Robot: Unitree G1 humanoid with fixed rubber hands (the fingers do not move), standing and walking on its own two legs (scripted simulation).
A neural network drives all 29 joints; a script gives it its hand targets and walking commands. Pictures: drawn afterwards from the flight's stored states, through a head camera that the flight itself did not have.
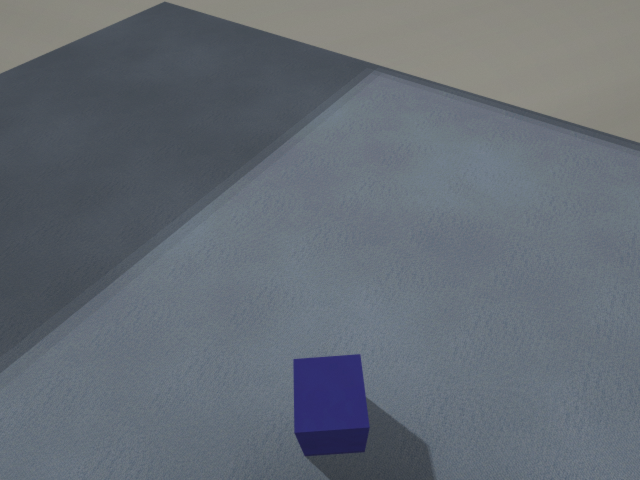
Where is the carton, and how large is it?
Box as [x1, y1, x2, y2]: [293, 354, 369, 455]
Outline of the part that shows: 359,354 293,359 294,432 304,455 364,451 369,426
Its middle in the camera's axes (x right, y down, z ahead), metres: +0.03 +0.46 +1.05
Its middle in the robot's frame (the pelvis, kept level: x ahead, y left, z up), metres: +0.36 +0.03 -0.63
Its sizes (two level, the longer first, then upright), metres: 0.174 0.173 0.292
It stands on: the floor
